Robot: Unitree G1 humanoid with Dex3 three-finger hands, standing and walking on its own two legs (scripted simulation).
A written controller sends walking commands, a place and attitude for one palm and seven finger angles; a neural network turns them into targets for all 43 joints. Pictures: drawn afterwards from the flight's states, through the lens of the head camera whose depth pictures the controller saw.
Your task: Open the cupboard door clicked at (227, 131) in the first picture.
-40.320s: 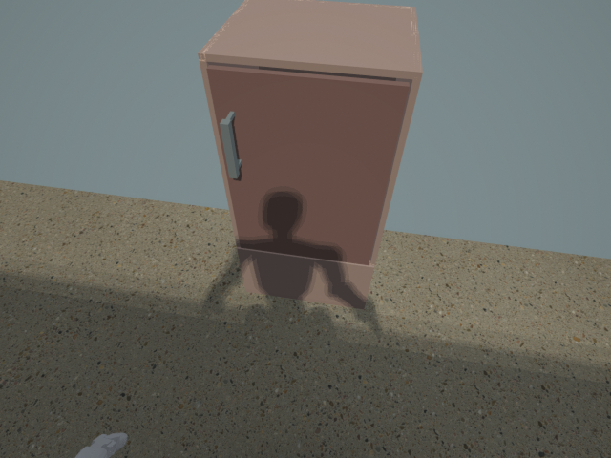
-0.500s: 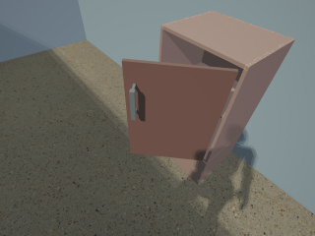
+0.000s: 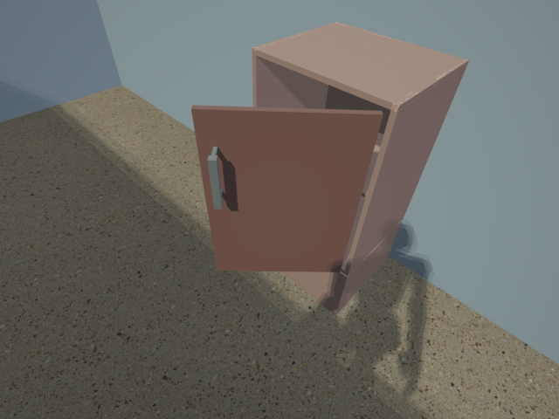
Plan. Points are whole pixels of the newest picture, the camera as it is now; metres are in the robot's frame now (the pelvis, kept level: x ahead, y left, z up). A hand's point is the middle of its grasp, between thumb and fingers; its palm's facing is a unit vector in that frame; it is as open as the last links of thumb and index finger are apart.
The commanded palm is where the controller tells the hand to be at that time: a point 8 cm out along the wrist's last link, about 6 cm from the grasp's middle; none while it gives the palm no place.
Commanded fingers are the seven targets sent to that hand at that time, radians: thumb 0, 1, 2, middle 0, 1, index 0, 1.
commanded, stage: shuffle to correct the standing spot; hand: left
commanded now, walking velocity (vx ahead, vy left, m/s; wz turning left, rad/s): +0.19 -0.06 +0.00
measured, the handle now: (216, 178) +0.67 +0.17 -0.05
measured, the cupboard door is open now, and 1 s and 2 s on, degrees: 44 44 44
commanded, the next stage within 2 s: come to a stop and stand still in 0.74 s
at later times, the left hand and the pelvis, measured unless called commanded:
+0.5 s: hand out of the picture -0.02 +0.14 -0.19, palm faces +0.08 -0.99 -0.08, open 7.4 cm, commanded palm none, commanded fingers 0.00 0.90 0.90 -0.20 -0.30 -0.20 -0.30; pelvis +0.05 +0.00 -0.01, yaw +0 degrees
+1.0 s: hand (207, 396) +0.22 +0.13 -0.17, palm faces +0.06 -0.97 -0.22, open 7.2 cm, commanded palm none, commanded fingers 0.00 0.90 0.90 -0.20 -0.30 -0.20 -0.30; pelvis +0.15 -0.05 -0.01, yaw +1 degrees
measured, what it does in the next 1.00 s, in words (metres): walks ahead: right foot, then left foot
